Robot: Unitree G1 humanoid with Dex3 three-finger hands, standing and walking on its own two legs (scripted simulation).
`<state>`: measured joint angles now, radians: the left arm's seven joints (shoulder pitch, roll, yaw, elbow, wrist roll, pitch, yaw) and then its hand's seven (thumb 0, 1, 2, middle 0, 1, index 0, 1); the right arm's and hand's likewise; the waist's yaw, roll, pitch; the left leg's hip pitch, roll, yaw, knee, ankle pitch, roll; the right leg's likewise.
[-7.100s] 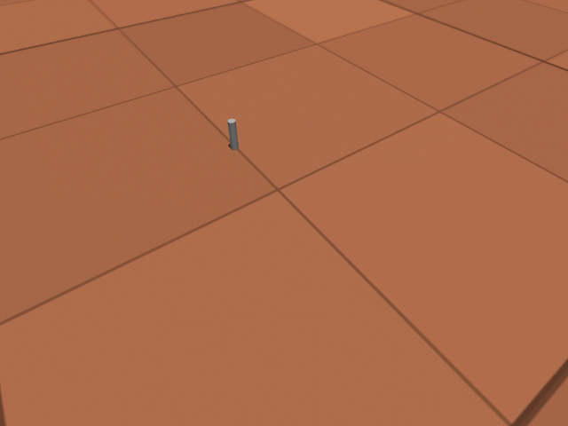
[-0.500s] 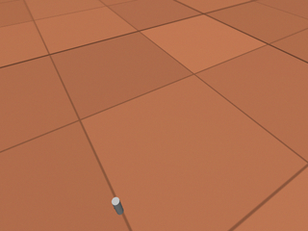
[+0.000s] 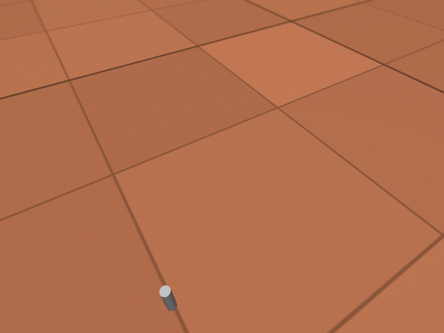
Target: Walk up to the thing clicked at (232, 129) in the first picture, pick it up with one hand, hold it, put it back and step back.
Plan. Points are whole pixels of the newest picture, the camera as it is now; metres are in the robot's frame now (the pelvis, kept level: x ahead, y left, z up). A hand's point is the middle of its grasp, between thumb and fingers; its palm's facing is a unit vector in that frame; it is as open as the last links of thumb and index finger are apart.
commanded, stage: stand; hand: left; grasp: from the side
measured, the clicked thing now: (168, 298) +0.41 +0.23 -0.69
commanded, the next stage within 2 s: go down in 0.80 s
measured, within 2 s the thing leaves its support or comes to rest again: neither
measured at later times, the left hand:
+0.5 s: hand out of the picture +0.07 +0.25 -0.16, palm faces -0.02 -0.94 -0.34, open 7.4 cm
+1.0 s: hand out of the picture +0.10 +0.25 -0.16, palm faces +0.03 -0.94 -0.33, open 7.9 cm
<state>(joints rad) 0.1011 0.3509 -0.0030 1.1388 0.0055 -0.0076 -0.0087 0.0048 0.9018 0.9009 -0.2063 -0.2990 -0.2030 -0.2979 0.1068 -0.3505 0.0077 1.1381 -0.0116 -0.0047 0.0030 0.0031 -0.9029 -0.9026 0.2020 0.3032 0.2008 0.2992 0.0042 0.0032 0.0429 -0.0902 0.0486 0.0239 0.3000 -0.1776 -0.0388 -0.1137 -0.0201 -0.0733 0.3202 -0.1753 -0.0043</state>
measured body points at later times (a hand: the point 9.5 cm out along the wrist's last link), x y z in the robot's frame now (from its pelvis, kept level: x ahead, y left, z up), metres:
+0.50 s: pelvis +0.00 +0.00 +0.00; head +0.01 +0.00 +0.45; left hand +0.07 +0.30 -0.13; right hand +0.07 -0.30 -0.14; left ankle -0.01 +0.14 -0.75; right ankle +0.00 -0.11 -0.75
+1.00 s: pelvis +0.00 +0.00 +0.00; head +0.03 +0.00 +0.44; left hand +0.10 +0.30 -0.13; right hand +0.08 -0.29 -0.13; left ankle -0.01 +0.14 -0.75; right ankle +0.00 -0.11 -0.75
